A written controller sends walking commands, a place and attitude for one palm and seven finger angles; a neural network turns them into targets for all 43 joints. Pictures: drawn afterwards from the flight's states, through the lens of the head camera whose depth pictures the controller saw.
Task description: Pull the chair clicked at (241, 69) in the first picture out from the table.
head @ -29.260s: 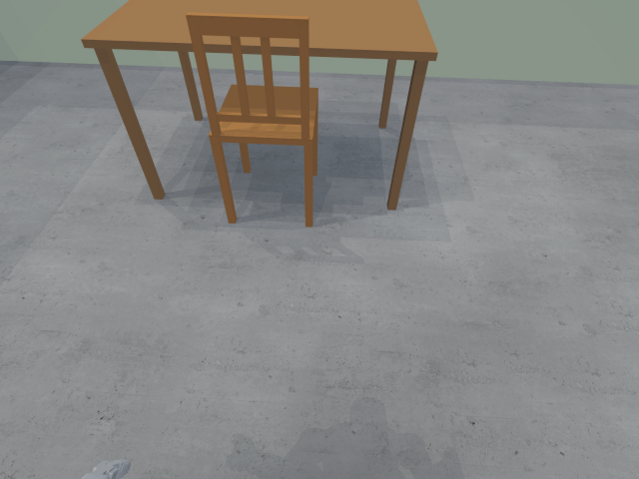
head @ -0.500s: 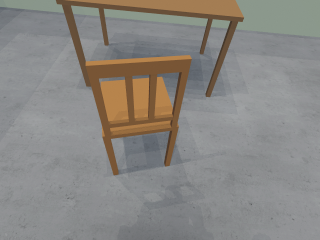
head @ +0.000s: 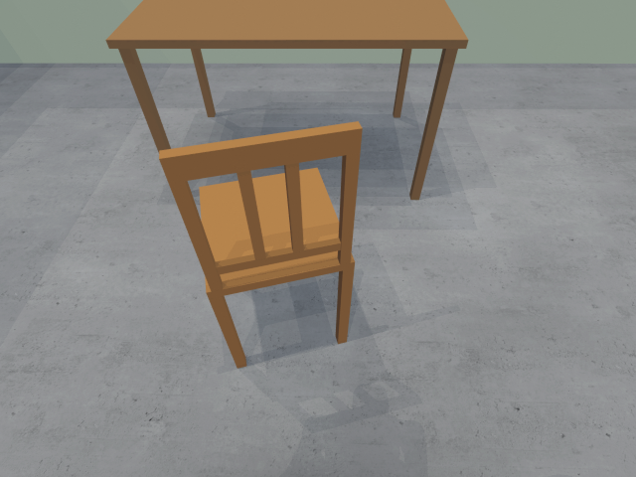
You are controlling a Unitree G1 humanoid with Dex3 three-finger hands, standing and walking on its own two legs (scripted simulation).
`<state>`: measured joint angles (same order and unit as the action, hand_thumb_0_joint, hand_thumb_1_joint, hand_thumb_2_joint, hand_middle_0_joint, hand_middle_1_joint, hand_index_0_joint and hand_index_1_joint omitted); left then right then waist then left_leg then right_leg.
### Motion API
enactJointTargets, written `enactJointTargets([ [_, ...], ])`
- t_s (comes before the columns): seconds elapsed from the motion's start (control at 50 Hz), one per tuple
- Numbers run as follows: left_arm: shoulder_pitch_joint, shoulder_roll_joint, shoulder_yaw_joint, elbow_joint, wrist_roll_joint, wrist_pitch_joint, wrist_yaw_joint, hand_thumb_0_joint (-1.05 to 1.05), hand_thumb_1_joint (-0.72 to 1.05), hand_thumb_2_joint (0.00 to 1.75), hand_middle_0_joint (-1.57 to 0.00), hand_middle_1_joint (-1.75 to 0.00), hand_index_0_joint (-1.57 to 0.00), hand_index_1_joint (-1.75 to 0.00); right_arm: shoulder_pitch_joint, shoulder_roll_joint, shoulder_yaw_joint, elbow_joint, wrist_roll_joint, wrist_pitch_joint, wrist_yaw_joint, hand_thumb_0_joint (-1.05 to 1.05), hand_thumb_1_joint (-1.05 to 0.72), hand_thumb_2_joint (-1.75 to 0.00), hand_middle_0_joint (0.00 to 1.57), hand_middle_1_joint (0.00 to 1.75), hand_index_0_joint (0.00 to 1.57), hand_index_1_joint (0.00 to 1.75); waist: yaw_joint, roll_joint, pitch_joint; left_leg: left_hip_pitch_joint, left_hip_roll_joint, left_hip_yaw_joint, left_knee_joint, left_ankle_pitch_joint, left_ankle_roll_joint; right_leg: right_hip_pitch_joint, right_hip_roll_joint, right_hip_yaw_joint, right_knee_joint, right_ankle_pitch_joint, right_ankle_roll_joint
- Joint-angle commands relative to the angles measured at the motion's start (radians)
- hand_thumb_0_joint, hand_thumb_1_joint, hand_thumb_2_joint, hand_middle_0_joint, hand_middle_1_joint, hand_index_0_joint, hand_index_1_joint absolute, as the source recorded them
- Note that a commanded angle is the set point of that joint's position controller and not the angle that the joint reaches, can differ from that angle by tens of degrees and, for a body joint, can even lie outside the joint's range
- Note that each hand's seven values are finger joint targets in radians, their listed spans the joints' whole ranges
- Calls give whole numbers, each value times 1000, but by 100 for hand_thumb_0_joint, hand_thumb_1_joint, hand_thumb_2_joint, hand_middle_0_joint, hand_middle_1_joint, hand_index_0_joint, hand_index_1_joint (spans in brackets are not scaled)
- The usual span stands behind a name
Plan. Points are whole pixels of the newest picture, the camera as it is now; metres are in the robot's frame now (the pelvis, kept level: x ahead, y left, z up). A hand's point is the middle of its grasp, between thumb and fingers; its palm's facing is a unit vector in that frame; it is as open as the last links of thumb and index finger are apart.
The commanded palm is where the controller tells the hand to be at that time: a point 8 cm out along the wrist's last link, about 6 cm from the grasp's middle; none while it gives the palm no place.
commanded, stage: let the arm hang, fingers relaxed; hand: left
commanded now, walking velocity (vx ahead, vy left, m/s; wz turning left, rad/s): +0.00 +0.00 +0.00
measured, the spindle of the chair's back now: (252, 217) +0.62 +0.18 -0.10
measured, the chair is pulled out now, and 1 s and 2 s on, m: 0.65 0.65 0.65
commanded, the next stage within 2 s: look to check the result in 0.20 s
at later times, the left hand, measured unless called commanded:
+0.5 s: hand out of the picture +0.00 +0.15 -0.17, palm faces +0.06 -0.98 -0.17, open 7.4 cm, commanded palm none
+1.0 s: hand out of the picture +0.00 +0.15 -0.17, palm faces +0.06 -0.98 -0.17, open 7.4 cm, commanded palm none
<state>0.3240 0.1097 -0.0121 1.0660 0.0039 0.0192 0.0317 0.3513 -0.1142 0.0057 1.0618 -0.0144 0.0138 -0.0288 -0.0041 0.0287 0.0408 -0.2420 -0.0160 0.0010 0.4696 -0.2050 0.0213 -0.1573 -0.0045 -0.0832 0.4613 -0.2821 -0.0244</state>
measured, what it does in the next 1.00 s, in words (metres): stands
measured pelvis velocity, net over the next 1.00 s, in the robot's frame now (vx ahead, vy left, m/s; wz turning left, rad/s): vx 0.01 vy -0.01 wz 0.00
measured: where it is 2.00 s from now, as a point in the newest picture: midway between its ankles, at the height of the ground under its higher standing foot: outside the picture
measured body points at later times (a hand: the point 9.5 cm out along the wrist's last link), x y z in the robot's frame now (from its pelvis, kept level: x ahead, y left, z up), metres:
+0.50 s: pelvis +0.01 -0.01 +0.00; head +0.03 -0.01 +0.45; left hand +0.00 +0.20 -0.16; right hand +0.00 -0.21 -0.16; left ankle +0.03 +0.11 -0.74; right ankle -0.02 -0.10 -0.74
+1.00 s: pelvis +0.01 -0.01 +0.00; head +0.02 -0.02 +0.45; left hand +0.00 +0.20 -0.16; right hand -0.01 -0.22 -0.16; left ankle +0.03 +0.11 -0.74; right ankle -0.02 -0.10 -0.74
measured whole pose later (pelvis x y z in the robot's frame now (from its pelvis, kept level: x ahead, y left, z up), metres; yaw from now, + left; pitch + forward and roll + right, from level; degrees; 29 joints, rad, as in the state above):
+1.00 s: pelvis +0.01 -0.01 +0.00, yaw +0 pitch -2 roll +0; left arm 0.32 0.11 0.00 1.09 0.00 0.01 0.04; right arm 0.33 -0.12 0.00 1.10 -0.01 0.00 -0.04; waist 0.00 0.02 0.06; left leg -0.19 0.00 -0.01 0.45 -0.22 0.01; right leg -0.10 0.01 -0.09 0.42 -0.29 -0.04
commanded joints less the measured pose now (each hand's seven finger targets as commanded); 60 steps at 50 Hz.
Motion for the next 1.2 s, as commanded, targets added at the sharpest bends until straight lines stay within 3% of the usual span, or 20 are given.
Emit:
enactJointTargets([
  [0.0,89,105,25,-17,1,-18,9,0,90,90,-20,-30,-20,-30,88,-84,-20,-21,0,-26,-12,0,-90,-90,20,30,20,30,2,-25,31,14,85,-105,-79,96,36,-35,-104,111,-105,87,-35],
  [0.12,89,92,24,-3,0,-19,10,0,90,90,-20,-30,-20,-30,83,-69,-19,-5,3,-26,-18,0,-90,-90,20,30,20,30,4,-18,68,23,88,-100,-69,156,37,-34,-102,105,-114,141,-33],
  [0.2,81,90,26,-3,-1,-18,10,0,90,90,-20,-30,-20,-30,86,-72,-22,-2,2,-24,-20,0,-90,-90,20,30,20,30,-3,-4,64,38,90,-100,-75,138,34,-36,-103,106,-118,120,-34],
  [0.32,74,89,25,-3,0,-19,10,0,90,90,-20,-30,-20,-30,79,-79,-23,0,3,-22,-19,0,-90,-90,20,30,20,30,-3,-44,56,47,93,-101,-74,140,35,-25,-100,101,-127,121,-34],
  [0.58,80,91,25,-1,-1,-20,10,0,90,90,-20,-30,-20,-30,68,-89,-22,5,4,-26,-21,0,-90,-90,20,30,20,30,-2,-22,44,72,96,-100,-79,169,35,-16,-104,105,-128,143,-30],
  [0.76,80,90,26,1,-1,-18,9,0,90,90,-20,-30,-20,-30,65,-86,-21,11,3,-24,-21,0,-90,-90,20,30,20,30,-1,-15,83,52,94,-100,-92,122,33,-33,-99,108,-138,101,-31],
  [0.84,81,92,26,2,0,-19,10,0,90,90,-20,-30,-20,-30,67,-84,-21,12,4,-24,-20,0,-90,-90,20,30,20,30,0,-44,64,55,93,-98,-84,137,33,-15,-103,104,-138,118,-31],
  [1.18,85,86,26,5,-1,-19,10,0,90,90,-20,-30,-20,-30,79,-80,-20,24,4,-23,-22,0,-90,-90,20,30,20,30,-2,-23,86,48,92,-98,-88,103,30,-33,-99,112,-145,86,-36],
])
